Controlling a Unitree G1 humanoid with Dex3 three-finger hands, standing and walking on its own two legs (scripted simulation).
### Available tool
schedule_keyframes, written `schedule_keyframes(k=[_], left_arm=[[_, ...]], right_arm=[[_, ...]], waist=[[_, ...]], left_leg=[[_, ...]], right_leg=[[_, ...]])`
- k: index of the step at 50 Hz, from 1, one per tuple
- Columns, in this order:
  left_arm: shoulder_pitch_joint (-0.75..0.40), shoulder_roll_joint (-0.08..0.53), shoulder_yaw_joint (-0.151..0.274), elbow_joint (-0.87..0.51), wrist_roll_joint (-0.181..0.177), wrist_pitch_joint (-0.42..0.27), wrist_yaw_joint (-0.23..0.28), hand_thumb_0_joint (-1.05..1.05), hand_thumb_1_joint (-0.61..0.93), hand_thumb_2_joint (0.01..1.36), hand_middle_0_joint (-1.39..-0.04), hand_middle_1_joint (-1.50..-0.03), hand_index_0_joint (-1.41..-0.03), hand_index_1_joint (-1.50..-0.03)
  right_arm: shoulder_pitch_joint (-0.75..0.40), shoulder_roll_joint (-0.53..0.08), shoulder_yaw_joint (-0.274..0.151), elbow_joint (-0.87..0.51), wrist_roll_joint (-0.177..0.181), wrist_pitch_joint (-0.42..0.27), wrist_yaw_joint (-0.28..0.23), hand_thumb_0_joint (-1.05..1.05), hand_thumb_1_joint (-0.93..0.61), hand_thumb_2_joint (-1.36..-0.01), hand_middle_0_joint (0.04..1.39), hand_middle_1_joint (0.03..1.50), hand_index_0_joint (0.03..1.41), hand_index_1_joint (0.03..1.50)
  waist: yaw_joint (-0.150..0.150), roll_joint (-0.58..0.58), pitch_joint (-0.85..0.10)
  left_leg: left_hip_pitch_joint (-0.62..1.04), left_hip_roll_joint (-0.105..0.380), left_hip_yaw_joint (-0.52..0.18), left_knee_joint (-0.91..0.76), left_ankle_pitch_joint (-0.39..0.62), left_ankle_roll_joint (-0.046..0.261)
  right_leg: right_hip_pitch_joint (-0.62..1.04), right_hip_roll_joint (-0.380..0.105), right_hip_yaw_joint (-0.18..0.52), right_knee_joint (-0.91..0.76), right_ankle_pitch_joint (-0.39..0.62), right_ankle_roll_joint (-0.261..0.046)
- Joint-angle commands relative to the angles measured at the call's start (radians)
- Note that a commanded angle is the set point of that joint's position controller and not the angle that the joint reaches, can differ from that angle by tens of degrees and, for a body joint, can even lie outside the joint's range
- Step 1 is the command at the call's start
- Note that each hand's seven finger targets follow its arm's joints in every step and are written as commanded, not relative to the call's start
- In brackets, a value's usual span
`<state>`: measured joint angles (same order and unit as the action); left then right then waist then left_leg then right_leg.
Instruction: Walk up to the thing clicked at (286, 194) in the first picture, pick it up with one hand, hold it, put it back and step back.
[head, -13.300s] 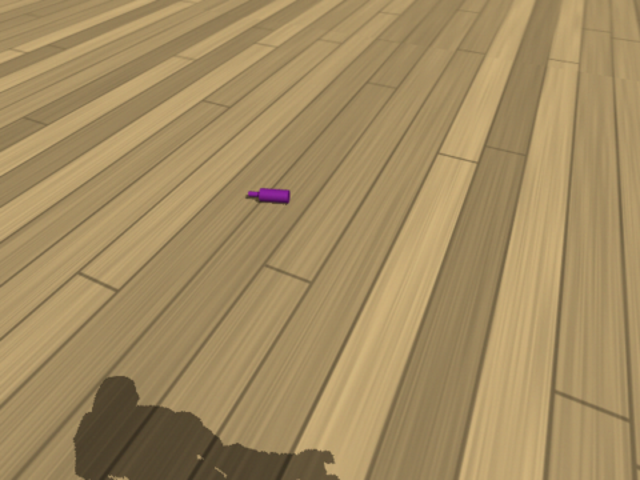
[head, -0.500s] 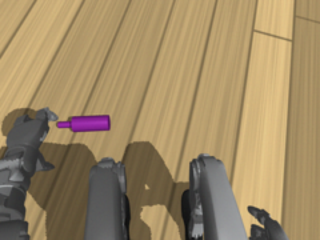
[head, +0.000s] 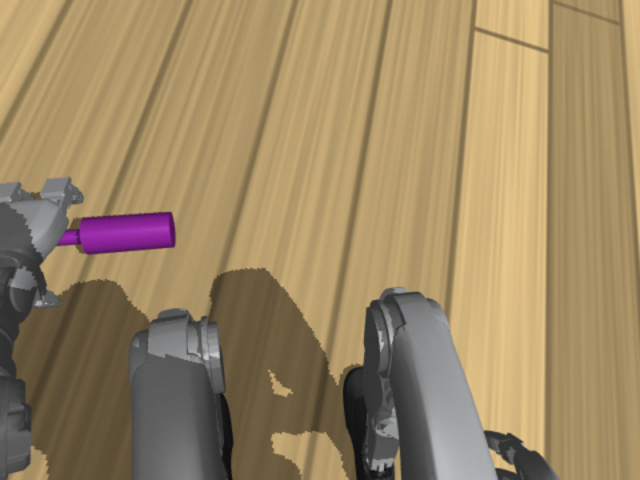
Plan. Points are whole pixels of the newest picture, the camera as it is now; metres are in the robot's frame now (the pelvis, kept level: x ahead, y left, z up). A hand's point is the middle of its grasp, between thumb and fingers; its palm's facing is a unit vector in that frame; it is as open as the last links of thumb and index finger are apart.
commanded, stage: rise first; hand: left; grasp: from above
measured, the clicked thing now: (112, 234) +0.49 +0.30 -0.32
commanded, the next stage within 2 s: none
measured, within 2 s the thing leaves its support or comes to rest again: neither
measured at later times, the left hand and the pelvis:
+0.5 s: hand (62, 248) +0.43 +0.32 -0.19, palm faces -0.46 -0.07 -0.89, open 14.1 cm; pelvis +0.01 +0.00 -0.02, yaw -1 degrees
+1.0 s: hand (72, 245) +0.44 +0.32 -0.20, palm faces -0.45 -0.07 -0.89, open 14.2 cm; pelvis +0.01 +0.00 -0.03, yaw -2 degrees
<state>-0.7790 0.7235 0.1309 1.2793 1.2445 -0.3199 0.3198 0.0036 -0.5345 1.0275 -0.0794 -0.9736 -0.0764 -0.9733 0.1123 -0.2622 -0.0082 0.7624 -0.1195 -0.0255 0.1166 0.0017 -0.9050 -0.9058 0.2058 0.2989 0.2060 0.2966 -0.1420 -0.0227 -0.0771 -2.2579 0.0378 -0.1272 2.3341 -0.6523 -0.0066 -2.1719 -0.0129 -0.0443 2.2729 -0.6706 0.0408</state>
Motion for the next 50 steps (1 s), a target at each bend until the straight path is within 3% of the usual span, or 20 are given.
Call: schedule_keyframes(k=[1,3,9,10,11,12,13,14,22,28,33,37,44,45,48,50], left_arm=[[-0.283,0.295,0.053,-0.122,0.014,-0.006,0.064,0.0,-0.535,1.007,-0.083,-0.956,-0.078,-0.961],[-0.299,0.297,0.045,-0.102,0.025,-0.011,0.073,0.0,-0.525,0.995,-0.092,-0.96,-0.089,-0.962],[-0.337,0.324,0.064,-0.104,0.039,-0.016,0.099,0.0,-0.54,1.006,-0.073,-0.982,-0.072,-0.982],[-0.31,0.311,0.06,-0.066,0.04,-0.01,0.103,0.0,-0.542,1.006,-0.074,-0.981,-0.073,-0.981],[-0.313,0.295,0.054,-0.054,0.04,-0.006,0.107,0.0,-0.544,1.008,-0.072,-0.986,-0.071,-0.986],[-0.308,0.293,0.055,-0.049,0.032,-0.001,0.111,0.0,-0.54,1.002,-0.07,-0.994,-0.071,-0.991],[-0.329,0.295,0.047,-0.058,0.036,0.001,0.111,0.0,-0.53,0.994,-0.071,-0.999,-0.076,-0.993],[-0.341,0.317,0.056,-0.061,0.036,0.002,0.112,0.0,-0.531,0.995,-0.072,-0.993,-0.076,-0.988],[-0.338,0.319,0.053,-0.034,0.028,0.018,0.114,0.0,-0.542,1.009,-0.065,-1.0,-0.067,-0.997],[-0.324,0.335,0.066,-0.037,0.025,0.014,0.121,0.0,-0.54,1.003,-0.066,-1.004,-0.069,-0.999],[-0.332,0.333,0.062,-0.018,0.03,0.009,0.127,0.0,-0.535,0.998,-0.063,-1.017,-0.07,-1.009],[-0.345,0.333,0.059,0.01,0.034,0.009,0.135,0.0,-0.542,1.006,-0.063,-1.018,-0.067,-1.012],[-0.352,0.347,0.055,0.008,0.042,0.003,0.139,0.0,-0.539,1.004,-0.07,-1.014,-0.073,-1.009],[-0.348,0.352,0.063,0.019,0.034,0.003,0.143,0.0,-0.611,1.084,-0.076,-0.962,-0.04,-0.998],[-0.355,0.333,0.042,0.01,0.038,0.009,0.146,0.0,-0.576,1.037,-0.067,-1.006,-0.057,-1.016],[-0.354,0.347,0.055,0.021,0.039,0.012,0.152,0.0,-0.565,1.028,-0.071,-1.003,-0.063,-1.012]], right_arm=[[0.159,-0.233,-0.072,-0.013,-0.014,-0.006,-0.012,0.0,-0.903,-0.903,0.2,0.3,0.2,0.3],[0.165,-0.234,-0.068,-0.012,-0.019,-0.005,-0.008,0.0,-0.906,-0.904,0.2,0.3,0.2,0.3],[0.172,-0.233,-0.065,-0.003,-0.036,-0.002,-0.005,0.0,-0.904,-0.902,0.2,0.3,0.2,0.3],[0.174,-0.233,-0.063,-0.002,-0.035,-0.003,-0.005,0.0,-0.906,-0.903,0.2,0.3,0.2,0.3],[0.182,-0.233,-0.06,0.001,-0.04,-0.003,-0.004,0.0,-0.906,-0.903,0.2,0.3,0.2,0.3],[0.172,-0.233,-0.059,0.0,-0.037,-0.004,-0.004,0.0,-0.906,-0.903,0.2,0.3,0.2,0.3],[0.176,-0.234,-0.057,0.004,-0.042,-0.004,-0.003,0.0,-0.905,-0.902,0.2,0.3,0.2,0.3],[0.179,-0.239,-0.06,0.001,-0.04,-0.005,-0.004,0.0,-0.906,-0.903,0.2,0.3,0.2,0.3],[0.171,-0.247,-0.046,-0.004,-0.042,-0.01,0.001,0.0,-0.903,-0.902,0.2,0.3,0.2,0.3],[0.176,-0.249,-0.039,-0.003,-0.044,-0.011,0.002,0.0,-0.903,-0.902,0.2,0.3,0.2,0.3],[0.192,-0.252,-0.031,0.003,-0.054,-0.012,0.004,0.0,-0.903,-0.901,0.2,0.3,0.2,0.3],[0.182,-0.255,-0.022,0.001,-0.055,-0.016,0.007,0.0,-0.902,-0.902,0.2,0.3,0.2,0.3],[0.186,-0.256,-0.016,0.003,-0.061,-0.021,0.009,0.0,-0.904,-0.902,0.2,0.3,0.2,0.3],[0.182,-0.258,-0.017,0.005,-0.057,-0.02,0.008,0.0,-0.907,-0.903,0.199,0.3,0.199,0.3],[0.179,-0.257,-0.018,0.002,-0.057,-0.025,0.009,0.0,-0.906,-0.903,0.199,0.3,0.199,0.3],[0.181,-0.259,-0.017,0.002,-0.057,-0.025,0.011,0.0,-0.907,-0.904,0.199,0.3,0.199,0.3]], waist=[[0.014,0.238,-0.633],[-0.004,0.24,-0.638],[-0.011,0.266,-0.662],[-0.006,0.255,-0.655],[-0.018,0.253,-0.649],[-0.009,0.245,-0.636],[-0.025,0.263,-0.651],[-0.021,0.26,-0.657],[-0.03,0.276,-0.611],[-0.026,0.282,-0.637],[-0.047,0.268,-0.622],[-0.052,0.294,-0.585],[-0.059,0.269,-0.609],[-0.053,0.274,-0.6],[-0.06,0.303,-0.598],[-0.06,0.299,-0.595]], left_leg=[[0.53,-0.032,0.09,-0.237,0.091,0.032],[0.516,-0.034,0.091,-0.223,0.108,0.033],[0.515,-0.034,0.091,-0.201,0.134,0.031],[0.515,-0.033,0.092,-0.199,0.139,0.031],[0.515,-0.033,0.092,-0.192,0.155,0.033],[0.514,-0.032,0.09,-0.196,0.138,0.032],[0.518,-0.031,0.091,-0.182,0.163,0.033],[0.508,-0.03,0.092,-0.177,0.156,0.034],[0.479,-0.027,0.079,-0.187,0.087,0.032],[0.494,-0.028,0.08,-0.172,0.13,0.03],[0.462,-0.03,0.088,-0.146,0.15,0.034],[0.456,-0.032,0.079,-0.166,0.096,0.031],[0.436,-0.033,0.082,-0.138,0.117,0.034],[0.439,-0.033,0.083,-0.141,0.111,0.033],[0.457,-0.029,0.079,-0.142,0.114,0.029],[0.449,-0.031,0.08,-0.139,0.116,0.03]], right_leg=[[0.238,0.038,-0.09,-0.232,0.114,-0.073],[0.241,0.042,-0.093,-0.226,0.133,-0.073],[0.232,0.044,-0.099,-0.198,0.155,-0.073],[0.237,0.046,-0.099,-0.201,0.162,-0.073],[0.239,0.045,-0.102,-0.195,0.178,-0.071],[0.222,0.045,-0.099,-0.195,0.16,-0.073],[0.228,0.046,-0.101,-0.189,0.188,-0.069],[0.235,0.048,-0.098,-0.195,0.186,-0.07],[0.189,0.045,-0.11,-0.173,0.127,-0.072],[0.203,0.048,-0.108,-0.163,0.165,-0.072],[0.23,0.05,-0.107,-0.165,0.193,-0.067],[0.19,0.051,-0.116,-0.161,0.138,-0.07],[0.221,0.053,-0.111,-0.163,0.166,-0.069],[0.21,0.052,-0.11,-0.161,0.157,-0.07],[0.195,0.053,-0.115,-0.155,0.162,-0.072],[0.2,0.051,-0.113,-0.153,0.166,-0.072]])
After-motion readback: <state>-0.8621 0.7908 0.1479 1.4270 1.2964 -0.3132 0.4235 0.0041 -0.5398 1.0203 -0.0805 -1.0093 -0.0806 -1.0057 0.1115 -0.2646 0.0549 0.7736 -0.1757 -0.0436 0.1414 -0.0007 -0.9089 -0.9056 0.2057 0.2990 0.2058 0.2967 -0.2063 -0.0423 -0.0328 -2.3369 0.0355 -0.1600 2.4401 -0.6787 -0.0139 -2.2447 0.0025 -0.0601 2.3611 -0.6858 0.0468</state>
